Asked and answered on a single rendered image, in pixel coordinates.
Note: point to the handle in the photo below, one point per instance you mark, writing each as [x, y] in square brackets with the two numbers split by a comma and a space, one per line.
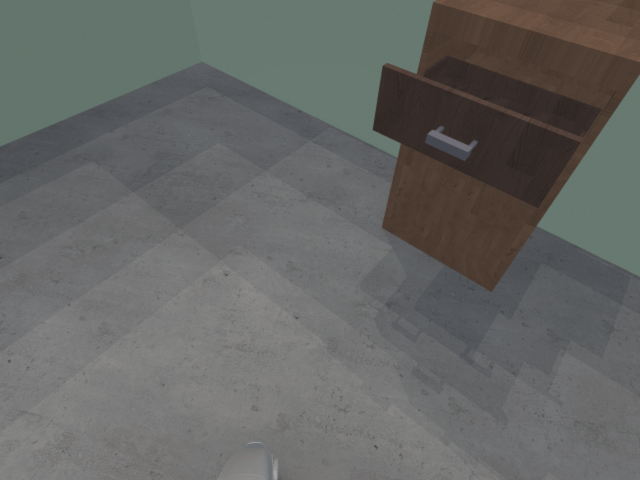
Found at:
[449, 145]

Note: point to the cabinet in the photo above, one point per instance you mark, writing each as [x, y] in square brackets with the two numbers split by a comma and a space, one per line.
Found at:
[586, 50]

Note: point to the left robot thigh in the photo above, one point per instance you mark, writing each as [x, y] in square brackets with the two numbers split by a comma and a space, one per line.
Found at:
[251, 464]

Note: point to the drawer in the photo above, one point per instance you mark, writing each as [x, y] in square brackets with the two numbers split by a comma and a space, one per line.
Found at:
[526, 135]

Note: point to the robot left shin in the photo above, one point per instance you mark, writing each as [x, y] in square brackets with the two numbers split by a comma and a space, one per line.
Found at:
[255, 444]

